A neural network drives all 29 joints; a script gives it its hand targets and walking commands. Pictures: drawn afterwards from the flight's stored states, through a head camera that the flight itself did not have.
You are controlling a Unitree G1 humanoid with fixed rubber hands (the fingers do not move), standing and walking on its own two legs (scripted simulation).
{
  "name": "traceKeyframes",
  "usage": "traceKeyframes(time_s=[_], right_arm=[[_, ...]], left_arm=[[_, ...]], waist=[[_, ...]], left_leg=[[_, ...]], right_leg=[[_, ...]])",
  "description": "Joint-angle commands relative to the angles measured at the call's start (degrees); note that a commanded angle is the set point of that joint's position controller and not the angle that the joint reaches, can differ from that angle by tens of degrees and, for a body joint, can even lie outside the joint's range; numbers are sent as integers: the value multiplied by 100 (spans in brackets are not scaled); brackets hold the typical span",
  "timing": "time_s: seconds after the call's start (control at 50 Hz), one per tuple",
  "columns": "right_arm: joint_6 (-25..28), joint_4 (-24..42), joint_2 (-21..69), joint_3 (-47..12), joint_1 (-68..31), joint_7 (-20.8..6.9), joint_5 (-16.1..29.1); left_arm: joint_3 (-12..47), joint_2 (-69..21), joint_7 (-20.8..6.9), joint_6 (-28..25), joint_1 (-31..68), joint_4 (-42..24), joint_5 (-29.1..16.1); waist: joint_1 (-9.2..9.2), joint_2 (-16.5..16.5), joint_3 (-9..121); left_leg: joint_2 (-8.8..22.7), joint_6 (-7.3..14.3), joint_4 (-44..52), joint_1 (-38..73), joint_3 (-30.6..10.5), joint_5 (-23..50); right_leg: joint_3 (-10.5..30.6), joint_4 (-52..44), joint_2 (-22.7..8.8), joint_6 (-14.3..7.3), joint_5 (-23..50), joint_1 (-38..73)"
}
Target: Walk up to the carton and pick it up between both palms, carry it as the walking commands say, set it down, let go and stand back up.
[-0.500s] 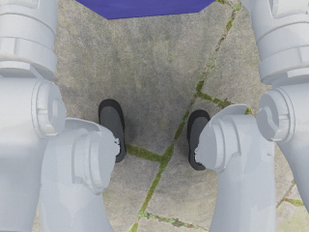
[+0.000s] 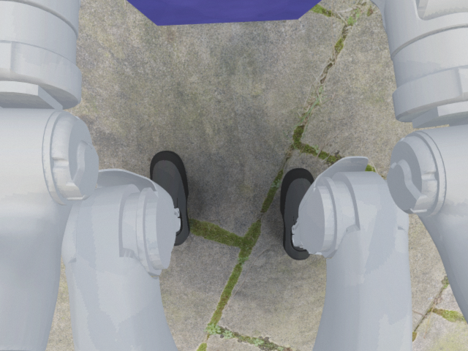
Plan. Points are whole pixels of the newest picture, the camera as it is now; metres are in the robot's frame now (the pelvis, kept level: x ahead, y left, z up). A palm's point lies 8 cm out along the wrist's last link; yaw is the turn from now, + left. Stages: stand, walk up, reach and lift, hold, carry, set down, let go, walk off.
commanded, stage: reach and lift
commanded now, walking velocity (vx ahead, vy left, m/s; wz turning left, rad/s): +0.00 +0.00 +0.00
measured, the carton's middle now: out of the picture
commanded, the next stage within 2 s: none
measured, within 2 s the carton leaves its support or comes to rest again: neither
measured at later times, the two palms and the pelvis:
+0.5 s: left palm out of the picture +0.58 +0.20 -0.06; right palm out of the picture +0.57 -0.12 -0.06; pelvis -0.01 +0.00 +0.03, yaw +0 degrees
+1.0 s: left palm out of the picture +0.55 +0.20 +0.01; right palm out of the picture +0.55 -0.13 +0.01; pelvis -0.03 -0.01 +0.08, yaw +1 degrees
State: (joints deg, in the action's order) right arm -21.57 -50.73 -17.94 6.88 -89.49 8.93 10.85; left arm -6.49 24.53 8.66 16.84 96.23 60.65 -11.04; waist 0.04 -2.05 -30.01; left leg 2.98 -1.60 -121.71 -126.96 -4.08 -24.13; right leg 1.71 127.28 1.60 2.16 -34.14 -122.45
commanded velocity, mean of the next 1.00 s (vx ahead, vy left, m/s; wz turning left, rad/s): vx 0.00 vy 0.00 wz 0.00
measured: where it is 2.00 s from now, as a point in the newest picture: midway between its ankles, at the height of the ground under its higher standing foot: (236, 221)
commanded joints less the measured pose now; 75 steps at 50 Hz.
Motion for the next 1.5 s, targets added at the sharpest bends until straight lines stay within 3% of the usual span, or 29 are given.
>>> traceKeyframes(time_s=[0.0,0.04,0.14,0.18,0.22,0.24,0.32,0.34,0.46,0.5,0.52,0.56,0.6,0.66,0.76,0.78,0.84,0.88,0.9,0.92,0.94,1.0,1.08,1.1,1.12,1.26,1.3,1.38,1.48], right_arm=[[409,2590,5727,-1666,-5614,-1778,558],[348,2607,6040,-1738,-5518,-1773,653],[224,2801,6131,-1617,-5298,-1754,624],[243,2797,6208,-1616,-5300,-1778,648],[151,2884,6342,-1625,-5268,-1795,610],[150,2793,6462,-1663,-5149,-1815,648],[77,2319,6228,-1169,-4834,-1908,202],[64,2962,6529,-1552,-4855,-1899,481],[19,2743,6324,-1197,-4821,-1961,370],[-43,2735,6425,-1166,-4666,-1991,304],[-20,2683,6496,-1073,-4669,-2025,299],[-39,2696,6588,-919,-4735,-2036,177],[-106,2585,6784,-1060,-4655,-2077,264],[-256,2663,6600,-1079,-4724,-2076,260],[-310,2698,6905,-1068,-4990,-2040,227],[-340,2767,6982,-1087,-4790,-2029,136],[-384,2947,7223,-1234,-4734,-2009,241],[-438,3230,7200,-1333,-5000,-1974,287],[-509,3096,7319,-1367,-4686,-1968,314],[-527,2809,7371,-1163,-4556,-1992,197],[-519,2802,7450,-1179,-4532,-2007,222],[-452,2824,7343,-1221,-4339,-2035,97],[-493,2766,7418,-1251,-4244,-2092,61],[-464,2862,7115,-1102,-4322,-2100,-56],[-422,3303,7192,-1378,-4419,-2093,97],[-493,3071,7253,-1335,-4094,-2244,199],[-462,3220,6994,-1367,-4316,-2261,92],[-548,3452,7073,-1604,-4089,-2281,260],[-508,3070,7076,-1371,-4033,-2313,63]], left_arm=[[1005,-5950,-2055,184,3424,-1995,-203],[1052,-5986,-2094,223,3473,-2154,-178],[1319,-6178,-2068,339,3653,-2621,-354],[1192,-6376,-2094,414,3314,-2298,-225],[1219,-6378,-2109,431,3382,-2655,-213],[1166,-6251,-2089,413,3474,-2763,-130],[1034,-6639,-2156,542,3189,-2247,-58],[1451,-6635,-2129,516,3545,-3275,-267],[1442,-7154,-2143,692,3433,-2912,-297],[1465,-7100,-2112,751,3516,-2942,-305],[1256,-7059,-2104,730,3379,-2816,-167],[1305,-7185,-2149,727,3354,-2837,-166],[1317,-7064,-2114,719,3495,-3124,-115],[1338,-7007,-2108,833,3755,-3350,-290],[967,-7116,-2236,946,3396,-2699,-66],[1062,-7269,-2272,947,3356,-2798,-107],[1160,-7138,-2366,951,3450,-3111,-153],[1188,-7116,-2341,995,3446,-3250,-167],[1133,-6919,-2347,979,3485,-3430,-135],[1050,-7048,-2377,1008,3550,-3185,-88],[1004,-7084,-2397,1008,3464,-3090,-16],[1176,-7403,-2438,996,3236,-3062,-84],[1228,-7403,-2431,1008,3347,-3201,-52],[1405,-7596,-2442,1081,3190,-2974,-102],[1511,-7648,-2441,1103,3070,-3140,-164],[1569,-7758,-2314,1147,3054,-3493,-93],[1601,-7998,-2339,1208,2781,-3131,-184],[2017,-7923,-2238,1241,3216,-4163,-373],[1822,-8027,-2283,1293,2844,-3339,-219]], waist=[[691,-180,12326],[910,18,12677],[561,148,13713],[761,314,13508],[622,161,13752],[874,268,13829],[397,182,13141],[485,334,14498],[132,821,14476],[104,745,14483],[318,686,14220],[64,754,14209],[180,680,14546],[-47,636,15021],[352,367,14363],[159,181,14689],[334,202,15103],[182,39,15493],[440,106,15536],[269,-1,14937],[478,52,14864],[184,166,14962],[257,221,15189],[-31,293,14988],[174,438,15478],[160,744,15550],[-86,525,15346],[-126,825,16174],[-77,638,15202]], left_leg=[[-633,245,823,5677,1281,1258],[-673,250,866,5713,1322,1447],[-745,234,968,6360,1223,1649],[-777,204,1041,6226,1334,1568],[-826,211,1012,6141,1341,1729],[-810,203,1089,6251,1352,1719],[-832,156,1378,6079,1212,1275],[-877,107,1297,6839,1246,1780],[-949,41,1553,7239,1107,1692],[-924,20,1695,7461,1005,1579],[-925,21,1645,7204,1113,1503],[-948,48,1757,7272,1062,1314],[-976,45,1840,7530,1047,1477],[-989,19,1928,7713,1101,1278],[-1011,142,2218,6952,1200,768],[-1020,157,2177,7019,1186,866],[-1051,151,2248,6882,1277,1061],[-1084,173,2213,7088,1253,1203],[-1075,153,2279,7156,1342,1254],[-1066,162,2427,6882,1304,1008],[-1096,186,2596,6982,1286,907],[-1074,128,2563,7203,1224,1064],[-1072,82,2743,7503,1189,1092],[-1046,54,2876,7788,1018,934],[-1108,23,2853,7982,1084,1244],[-1057,-73,3178,8661,947,1249],[-1031,-37,3237,8504,852,968],[-1067,-120,3399,9389,720,1262],[-990,-96,3635,8958,771,528]], right_leg=[[-903,-1757,576,17,1359,4236],[-809,-1748,615,6,1687,4534],[-930,-1718,676,7,1805,4588],[-855,-1912,675,-43,1691,4576],[-867,-1914,694,20,1890,4795],[-772,-1973,676,-20,1931,4808],[-977,-2101,679,-23,1402,4125],[-867,-2117,701,-89,1996,4998],[-952,-2237,716,-120,1690,4465],[-966,-2318,742,-165,1646,4335],[-894,-2428,730,-168,1469,4286],[-900,-2550,732,-183,1341,4279],[-915,-2570,751,-137,1501,4403],[-927,-2739,739,-128,1363,4803],[-719,-3046,718,-81,1038,5158],[-744,-3040,736,-82,1205,5428],[-628,-3149,728,-17,1485,6032],[-678,-3189,765,48,1662,6212],[-532,-3298,735,11,1703,6469],[-597,-3383,775,24,1530,6259],[-577,-3467,778,30,1333,6214],[-629,-3544,752,-21,1486,6114],[-621,-3589,804,-35,1485,6144],[-740,-3625,816,-90,1336,5802],[-674,-3699,823,-101,1553,6156],[-651,-3923,839,-128,1543,6078],[-670,-3957,811,-135,1361,6109],[-668,-4080,828,-154,1670,6365],[-593,-4369,781,-171,967,6092]])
